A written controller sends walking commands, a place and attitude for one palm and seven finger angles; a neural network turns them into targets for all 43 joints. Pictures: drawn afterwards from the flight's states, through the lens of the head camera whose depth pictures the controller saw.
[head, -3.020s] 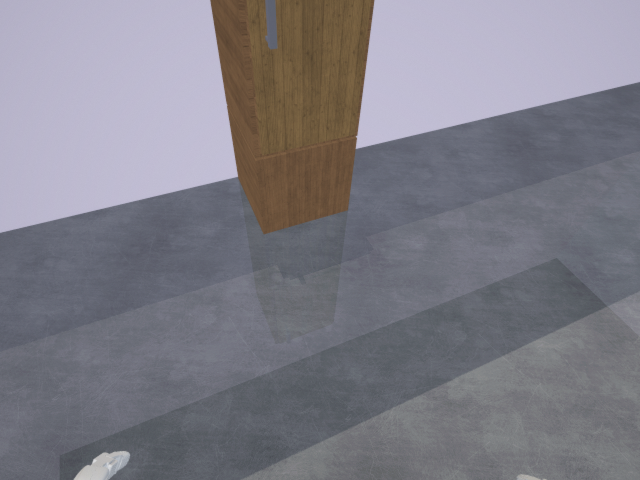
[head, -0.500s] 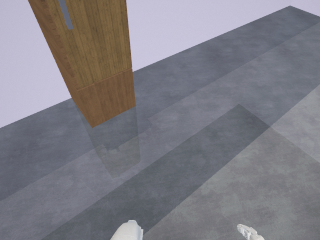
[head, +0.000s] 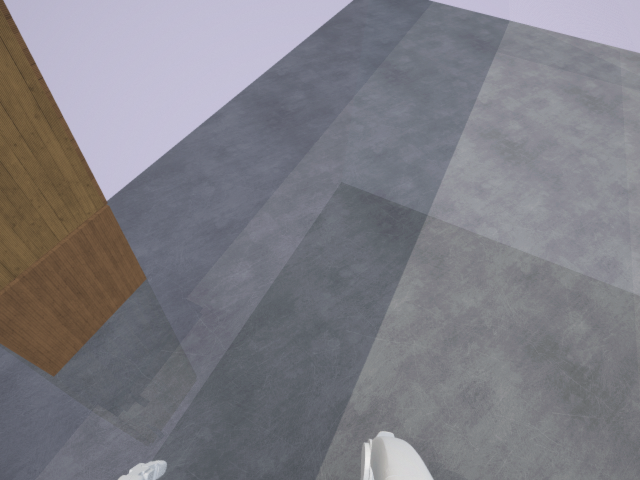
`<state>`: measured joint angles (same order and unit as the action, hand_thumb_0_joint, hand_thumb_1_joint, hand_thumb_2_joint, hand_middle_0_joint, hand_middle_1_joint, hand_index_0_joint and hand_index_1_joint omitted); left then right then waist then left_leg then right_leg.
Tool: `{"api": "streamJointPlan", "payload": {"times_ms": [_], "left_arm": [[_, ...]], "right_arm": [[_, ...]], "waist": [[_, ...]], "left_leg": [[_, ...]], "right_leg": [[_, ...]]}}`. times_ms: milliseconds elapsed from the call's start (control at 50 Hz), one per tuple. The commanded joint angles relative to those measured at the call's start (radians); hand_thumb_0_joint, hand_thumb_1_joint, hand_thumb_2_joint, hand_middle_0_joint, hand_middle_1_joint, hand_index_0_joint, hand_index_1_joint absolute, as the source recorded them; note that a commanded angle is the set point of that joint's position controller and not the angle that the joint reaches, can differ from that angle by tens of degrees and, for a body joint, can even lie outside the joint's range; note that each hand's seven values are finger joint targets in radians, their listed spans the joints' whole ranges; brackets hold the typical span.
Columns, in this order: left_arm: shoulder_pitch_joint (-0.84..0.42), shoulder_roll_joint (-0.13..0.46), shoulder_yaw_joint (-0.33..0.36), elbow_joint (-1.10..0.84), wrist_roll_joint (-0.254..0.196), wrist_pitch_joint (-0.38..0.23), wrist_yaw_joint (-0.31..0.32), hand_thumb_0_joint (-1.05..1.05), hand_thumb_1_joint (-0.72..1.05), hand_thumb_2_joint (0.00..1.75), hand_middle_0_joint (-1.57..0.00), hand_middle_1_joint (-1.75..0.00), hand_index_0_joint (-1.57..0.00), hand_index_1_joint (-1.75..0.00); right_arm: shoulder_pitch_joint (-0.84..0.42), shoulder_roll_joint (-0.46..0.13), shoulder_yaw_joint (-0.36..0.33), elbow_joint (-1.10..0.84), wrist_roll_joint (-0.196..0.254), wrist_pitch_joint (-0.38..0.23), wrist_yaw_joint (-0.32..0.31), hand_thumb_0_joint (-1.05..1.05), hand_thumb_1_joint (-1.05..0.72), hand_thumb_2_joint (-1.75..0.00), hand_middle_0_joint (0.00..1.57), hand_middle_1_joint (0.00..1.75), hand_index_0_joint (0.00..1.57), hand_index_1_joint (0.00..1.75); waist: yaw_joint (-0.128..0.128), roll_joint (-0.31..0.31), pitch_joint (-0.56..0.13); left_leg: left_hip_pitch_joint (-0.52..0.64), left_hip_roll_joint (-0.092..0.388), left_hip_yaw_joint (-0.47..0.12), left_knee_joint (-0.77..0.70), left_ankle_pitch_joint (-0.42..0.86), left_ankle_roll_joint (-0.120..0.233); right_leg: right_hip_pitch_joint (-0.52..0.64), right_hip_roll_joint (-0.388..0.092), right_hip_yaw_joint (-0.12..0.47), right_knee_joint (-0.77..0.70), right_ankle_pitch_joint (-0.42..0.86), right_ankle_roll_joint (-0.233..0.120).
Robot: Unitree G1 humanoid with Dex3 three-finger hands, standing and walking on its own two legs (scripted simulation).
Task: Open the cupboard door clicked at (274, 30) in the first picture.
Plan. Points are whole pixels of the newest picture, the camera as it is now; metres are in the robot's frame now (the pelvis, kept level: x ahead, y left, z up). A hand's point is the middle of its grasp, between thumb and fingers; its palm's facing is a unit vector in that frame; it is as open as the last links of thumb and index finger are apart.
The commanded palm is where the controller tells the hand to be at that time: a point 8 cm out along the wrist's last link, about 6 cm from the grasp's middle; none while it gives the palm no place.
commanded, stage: walk to a spot facing it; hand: left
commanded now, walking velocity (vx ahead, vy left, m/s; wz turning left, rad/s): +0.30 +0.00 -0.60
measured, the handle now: out of the picture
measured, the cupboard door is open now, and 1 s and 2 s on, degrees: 0 0 0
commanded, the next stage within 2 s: turn to face it in 1.04 s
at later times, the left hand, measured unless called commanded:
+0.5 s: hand (213, 364) +0.31 +0.18 -0.16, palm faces -0.21 -0.94 -0.27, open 7.3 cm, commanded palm none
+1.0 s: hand (289, 244) +0.57 +0.07 -0.17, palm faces -0.55 -0.80 -0.22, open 7.4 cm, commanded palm none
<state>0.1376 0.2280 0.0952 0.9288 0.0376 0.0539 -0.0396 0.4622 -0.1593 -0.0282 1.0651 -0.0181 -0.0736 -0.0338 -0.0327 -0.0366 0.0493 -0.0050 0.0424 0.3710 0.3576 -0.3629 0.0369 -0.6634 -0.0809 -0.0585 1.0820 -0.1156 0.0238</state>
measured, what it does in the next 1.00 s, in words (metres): walks ahead, turning right: right foot, then left foot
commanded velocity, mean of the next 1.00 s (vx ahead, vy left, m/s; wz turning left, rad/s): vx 0.16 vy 0.00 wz -0.59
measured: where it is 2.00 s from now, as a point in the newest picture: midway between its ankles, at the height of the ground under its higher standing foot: (335, 413)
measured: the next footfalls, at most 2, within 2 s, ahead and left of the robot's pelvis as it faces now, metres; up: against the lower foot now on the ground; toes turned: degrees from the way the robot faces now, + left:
right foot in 0.20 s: +0.21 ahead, -0.11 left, +0.00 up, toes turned -15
left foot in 0.62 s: +0.44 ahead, +0.09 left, +0.00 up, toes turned -13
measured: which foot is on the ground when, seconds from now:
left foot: down 0.00-0.20, up 0.22-0.60, down 0.62-1.00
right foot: up 0.00-0.18, down 0.20-0.62, up 0.64-1.00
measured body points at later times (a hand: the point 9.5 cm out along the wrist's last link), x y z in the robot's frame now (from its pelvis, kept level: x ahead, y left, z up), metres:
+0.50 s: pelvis +0.22 -0.02 +0.00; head +0.26 -0.04 +0.45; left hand +0.32 +0.22 -0.14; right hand +0.29 -0.28 -0.14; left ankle +0.34 +0.13 -0.69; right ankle +0.17 -0.10 -0.74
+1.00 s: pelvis +0.37 -0.04 -0.01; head +0.41 -0.07 +0.44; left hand +0.60 +0.11 -0.15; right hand +0.25 -0.27 -0.16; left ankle +0.40 +0.10 -0.74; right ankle +0.35 -0.17 -0.71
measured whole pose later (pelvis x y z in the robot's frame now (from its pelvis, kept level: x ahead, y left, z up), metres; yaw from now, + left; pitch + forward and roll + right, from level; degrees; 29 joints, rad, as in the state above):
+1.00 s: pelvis +0.37 -0.04 -0.01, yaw -36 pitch +0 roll +0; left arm 0.16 0.22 0.09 0.88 0.02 0.05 -0.03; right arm 0.25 -0.22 -0.06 0.95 -0.03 0.00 -0.01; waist -0.01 0.00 0.10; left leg -0.15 0.19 0.35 0.57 -0.37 -0.06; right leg -0.48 -0.08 -0.11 0.79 -0.30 0.05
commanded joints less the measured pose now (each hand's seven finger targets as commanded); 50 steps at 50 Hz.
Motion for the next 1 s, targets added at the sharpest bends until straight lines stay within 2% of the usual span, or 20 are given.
{"api": "streamJointPlan", "payload": {"times_ms": [0,80,120,140,160,180,200,220,260,320,520,560,580,600,620,640,700,760,920,980], "left_arm": [[-0.154,-0.019,-0.025,-0.107,-0.004,-0.037,-0.017,0.00,0.90,0.90,-0.20,-0.30,-0.20,-0.30],[-0.101,-0.011,-0.025,-0.098,-0.006,-0.055,-0.010,0.00,0.90,0.90,-0.20,-0.30,-0.20,-0.30],[0.055,0.036,-0.009,-0.049,-0.002,-0.072,-0.002,0.00,0.90,0.90,-0.20,-0.30,-0.20,-0.30],[0.192,0.084,0.008,-0.011,-0.001,-0.085,0.003,0.00,0.90,0.90,-0.20,-0.30,-0.20,-0.30],[0.313,0.184,0.028,0.017,-0.001,-0.092,0.014,0.00,0.90,0.90,-0.20,-0.30,-0.20,-0.30],[0.356,0.264,0.044,0.024,-0.023,-0.094,0.030,0.00,0.90,0.90,-0.20,-0.30,-0.20,-0.30],[0.325,0.270,0.049,0.017,-0.038,-0.085,0.042,0.00,0.90,0.90,-0.20,-0.30,-0.20,-0.30],[0.247,0.218,0.035,0.001,-0.039,-0.089,0.044,0.00,0.90,0.90,-0.20,-0.30,-0.20,-0.30],[0.137,0.150,0.015,-0.020,-0.034,-0.103,0.050,0.00,0.90,0.90,-0.20,-0.30,-0.20,-0.30],[0.096,0.125,0.004,-0.016,-0.015,-0.124,0.048,0.00,0.90,0.90,-0.20,-0.30,-0.20,-0.30],[0.183,0.163,0.023,-0.026,-0.015,-0.110,0.037,0.00,0.90,0.90,-0.20,-0.30,-0.20,-0.30],[0.168,0.162,0.025,-0.032,-0.019,-0.103,0.041,0.00,0.90,0.90,-0.20,-0.30,-0.20,-0.30],[0.161,0.137,0.021,-0.043,-0.030,-0.102,0.041,0.00,0.90,0.90,-0.20,-0.30,-0.20,-0.30],[0.200,0.071,0.010,-0.057,-0.044,-0.102,0.030,0.00,0.90,0.90,-0.20,-0.30,-0.20,-0.30],[0.194,0.078,0.003,-0.059,-0.037,-0.110,0.031,0.00,0.90,0.90,-0.20,-0.30,-0.20,-0.30],[0.184,0.113,0.011,-0.050,-0.028,-0.099,0.035,0.00,0.90,0.90,-0.20,-0.30,-0.20,-0.30],[0.136,0.078,0.013,-0.057,-0.016,-0.066,0.013,0.00,0.90,0.90,-0.20,-0.30,-0.20,-0.30],[0.164,0.043,0.011,-0.056,-0.020,-0.030,0.003,0.00,0.90,0.90,-0.20,-0.30,-0.20,-0.30],[0.031,0.015,0.006,-0.113,-0.014,-0.022,0.001,0.00,0.90,0.90,-0.20,-0.30,-0.20,-0.30],[0.099,0.049,0.010,-0.103,-0.010,-0.043,0.008,0.00,0.90,0.90,-0.20,-0.30,-0.20,-0.30]], "right_arm": [[0.101,-0.124,-0.021,-0.019,-0.011,-0.018,-0.005,0.00,-0.90,-0.90,0.20,0.30,0.20,0.30],[0.093,-0.161,-0.033,-0.016,-0.009,-0.004,0.000,0.00,-0.90,-0.90,0.20,0.30,0.20,0.30],[0.057,-0.193,-0.042,-0.039,-0.002,-0.001,0.004,0.00,-0.90,-0.90,0.20,0.30,0.20,0.30],[0.016,-0.202,-0.042,-0.063,0.006,0.000,0.012,0.00,-0.90,-0.90,0.20,0.30,0.20,0.30],[0.005,-0.161,-0.035,-0.096,0.023,0.004,0.025,0.00,-0.90,-0.90,0.20,0.30,0.20,0.30],[-0.026,-0.097,-0.030,-0.142,0.026,-0.004,0.019,0.00,-0.90,-0.90,0.20,0.30,0.20,0.30],[-0.119,-0.126,-0.038,-0.164,0.020,-0.002,0.014,0.00,-0.90,-0.90,0.20,0.30,0.20,0.30],[-0.141,-0.112,-0.042,-0.173,0.014,0.000,0.021,0.00,-0.90,-0.90,0.20,0.30,0.20,0.30],[-0.149,-0.106,-0.043,-0.155,0.002,0.022,0.020,0.00,-0.90,-0.90,0.20,0.30,0.20,0.30],[-0.093,-0.072,-0.039,-0.142,-0.006,0.046,0.022,0.00,-0.90,-0.90,0.20,0.30,0.20,0.30],[-0.367,-0.103,-0.033,-0.265,-0.003,0.015,0.042,0.00,-0.90,-0.90,0.20,0.30,0.20,0.30],[-0.300,-0.137,-0.041,-0.246,-0.002,0.006,0.030,0.00,-0.90,-0.90,0.20,0.30,0.20,0.30],[-0.186,-0.201,-0.053,-0.213,-0.009,0.000,0.018,0.00,-0.90,-0.90,0.20,0.30,0.20,0.30],[-0.070,-0.324,-0.082,-0.186,-0.023,-0.003,0.012,0.00,-0.90,-0.90,0.20,0.30,0.20,0.30],[-0.017,-0.334,-0.073,-0.181,-0.012,0.011,0.013,0.00,-0.90,-0.90,0.20,0.30,0.20,0.30],[-0.087,-0.272,-0.056,-0.190,-0.009,0.018,0.017,0.00,-0.90,-0.90,0.20,0.30,0.20,0.30],[-0.238,-0.183,-0.030,-0.211,-0.007,0.016,0.011,0.00,-0.90,-0.90,0.20,0.30,0.20,0.30],[-0.268,-0.173,-0.033,-0.201,-0.005,0.021,0.007,0.00,-0.90,-0.90,0.20,0.30,0.20,0.30],[-0.224,-0.218,-0.075,-0.180,-0.010,0.047,0.017,0.00,-0.90,-0.90,0.20,0.30,0.20,0.30],[-0.215,-0.237,-0.084,-0.179,-0.010,0.057,0.022,0.00,-0.90,-0.90,0.20,0.30,0.20,0.30]], "waist": [[-0.031,0.133,0.089],[0.006,0.190,0.018],[0.078,0.224,-0.093],[0.150,0.204,-0.164],[0.202,0.023,-0.276],[0.178,-0.110,-0.357],[0.178,0.003,-0.280],[0.138,0.041,-0.151],[0.056,0.115,-0.055],[-0.015,0.039,-0.009],[0.080,-0.132,-0.074],[0.036,-0.083,-0.115],[-0.020,0.001,-0.190],[-0.059,0.289,-0.312],[-0.073,0.301,-0.324],[-0.043,0.197,-0.233],[0.020,0.213,-0.031],[0.053,0.248,-0.022],[0.008,0.250,-0.027],[0.054,0.183,-0.099]], "left_leg": [[0.137,0.302,-0.139,-0.106,0.688,0.029],[0.184,0.300,-0.031,0.076,1.123,0.029],[0.129,0.291,-0.005,0.318,1.232,0.004],[-0.023,0.293,-0.004,0.523,1.083,-0.022],[-0.345,0.210,-0.020,0.832,0.461,-0.062],[-0.641,0.040,-0.137,1.169,-0.235,-0.115],[-0.702,0.078,-0.300,1.190,-0.183,-0.083],[-0.709,0.125,-0.333,1.142,-0.050,-0.083],[-0.621,0.166,-0.355,1.020,0.015,-0.097],[-0.519,0.153,-0.336,0.854,0.028,-0.112],[-0.445,0.028,-0.277,0.302,0.100,-0.107],[-0.252,0.017,-0.275,0.124,0.168,-0.099],[0.019,0.089,-0.330,0.056,0.277,-0.072],[0.294,0.414,-0.657,0.082,0.509,0.038],[0.281,0.544,-0.737,0.059,0.685,0.126],[0.136,0.504,-0.626,0.028,0.614,0.124],[-0.116,0.390,-0.407,-0.016,0.619,0.064],[-0.205,0.326,-0.241,-0.028,0.561,0.036],[-0.122,0.348,-0.126,0.035,0.490,0.039],[-0.111,0.333,-0.090,0.251,0.570,-0.013]], "right_leg": [[-0.122,0.009,-0.069,-0.203,-0.057,-0.029],[0.073,0.110,-0.165,-0.376,-0.155,-0.089],[0.315,0.153,-0.178,-0.459,-0.155,-0.126],[0.569,0.132,-0.145,-0.540,-0.075,-0.149],[0.898,-0.085,0.159,-0.566,0.039,-0.247],[1.044,-0.337,0.662,-0.641,0.290,-0.385],[0.965,-0.341,0.608,-0.707,0.246,-0.401],[0.815,-0.287,0.474,-0.733,0.243,-0.334],[0.544,-0.225,0.368,-0.780,0.180,-0.277],[0.339,-0.143,0.237,-0.804,0.209,-0.241],[0.522,-0.068,0.303,-0.669,0.267,-0.196],[0.485,-0.044,0.299,-0.539,0.307,-0.159],[0.346,0.008,0.251,-0.370,0.256,-0.110],[0.085,0.143,0.107,-0.069,-0.249,-0.040],[0.015,0.118,0.095,0.166,-0.523,-0.023],[0.020,0.059,0.117,0.232,-0.468,-0.011],[0.034,-0.002,0.070,0.236,-0.340,0.017],[0.110,-0.007,0.019,0.137,-0.263,0.024],[0.193,0.003,-0.061,-0.282,-0.183,0.022],[0.382,0.054,-0.094,-0.488,-0.107,-0.009]]}}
